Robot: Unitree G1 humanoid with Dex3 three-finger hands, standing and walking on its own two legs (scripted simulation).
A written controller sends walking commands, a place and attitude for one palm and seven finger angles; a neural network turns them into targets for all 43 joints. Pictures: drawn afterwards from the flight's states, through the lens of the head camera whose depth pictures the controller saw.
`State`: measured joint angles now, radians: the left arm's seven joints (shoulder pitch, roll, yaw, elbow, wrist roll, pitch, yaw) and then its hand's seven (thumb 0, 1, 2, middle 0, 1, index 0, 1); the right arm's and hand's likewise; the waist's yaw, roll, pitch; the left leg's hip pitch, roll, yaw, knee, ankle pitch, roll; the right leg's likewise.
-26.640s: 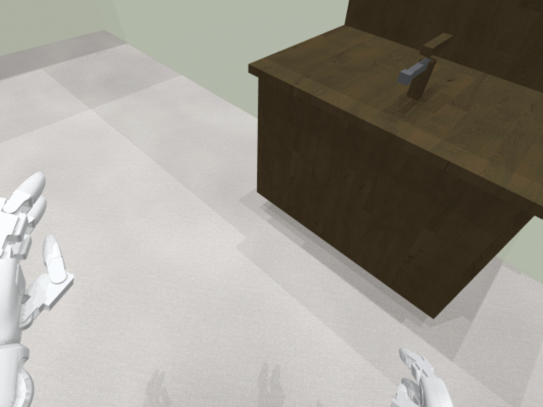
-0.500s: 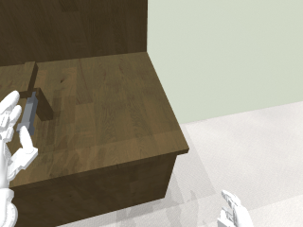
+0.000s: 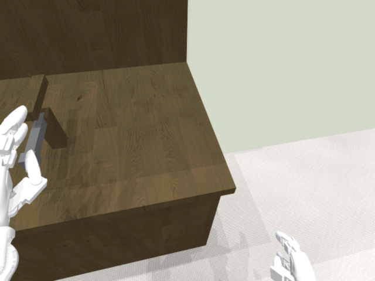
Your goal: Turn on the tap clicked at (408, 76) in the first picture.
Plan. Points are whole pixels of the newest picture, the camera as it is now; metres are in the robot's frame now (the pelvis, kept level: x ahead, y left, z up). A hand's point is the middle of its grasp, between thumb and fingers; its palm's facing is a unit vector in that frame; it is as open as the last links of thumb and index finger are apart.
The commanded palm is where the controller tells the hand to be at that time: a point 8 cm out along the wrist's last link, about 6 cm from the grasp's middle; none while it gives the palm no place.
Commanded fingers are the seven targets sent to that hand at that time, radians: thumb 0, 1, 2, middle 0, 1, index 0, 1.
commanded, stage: look again from close up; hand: left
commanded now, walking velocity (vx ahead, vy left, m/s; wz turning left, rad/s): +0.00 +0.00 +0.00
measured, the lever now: (30, 160) +0.30 +0.37 +0.08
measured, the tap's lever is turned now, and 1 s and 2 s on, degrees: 0 0 0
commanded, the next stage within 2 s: come to a stop and stand still in 0.24 s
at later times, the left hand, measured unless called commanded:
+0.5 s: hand (12, 185) +0.20 +0.28 +0.18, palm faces +0.44 -0.82 -0.35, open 7.4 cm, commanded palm +0.13 +0.30 +0.17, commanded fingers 0.00 0.90 0.90 -0.20 -0.30 -0.20 -0.30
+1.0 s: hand (4, 205) +0.18 +0.30 +0.15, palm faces +0.45 -0.82 -0.36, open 7.4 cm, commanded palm +0.11 +0.31 +0.17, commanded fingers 0.00 0.90 0.90 -0.20 -0.30 -0.20 -0.30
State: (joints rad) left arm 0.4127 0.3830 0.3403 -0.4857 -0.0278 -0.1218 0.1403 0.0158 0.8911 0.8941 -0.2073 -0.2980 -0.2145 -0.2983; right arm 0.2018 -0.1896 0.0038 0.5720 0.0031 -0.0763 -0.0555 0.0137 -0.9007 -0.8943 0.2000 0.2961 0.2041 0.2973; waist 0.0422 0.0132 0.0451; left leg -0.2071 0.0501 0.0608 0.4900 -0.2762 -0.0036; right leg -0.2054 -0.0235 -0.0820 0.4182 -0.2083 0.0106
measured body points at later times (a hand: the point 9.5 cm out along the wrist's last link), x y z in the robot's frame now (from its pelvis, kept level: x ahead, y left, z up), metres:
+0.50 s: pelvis -0.03 +0.02 +0.00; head -0.02 +0.04 +0.44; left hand +0.17 +0.32 +0.20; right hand +0.14 -0.20 -0.07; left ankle -0.01 +0.11 -0.74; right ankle +0.01 -0.12 -0.74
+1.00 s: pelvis -0.03 +0.02 -0.01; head +0.02 +0.06 +0.44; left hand +0.15 +0.34 +0.17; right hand +0.15 -0.19 -0.09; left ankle -0.01 +0.12 -0.74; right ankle +0.01 -0.12 -0.74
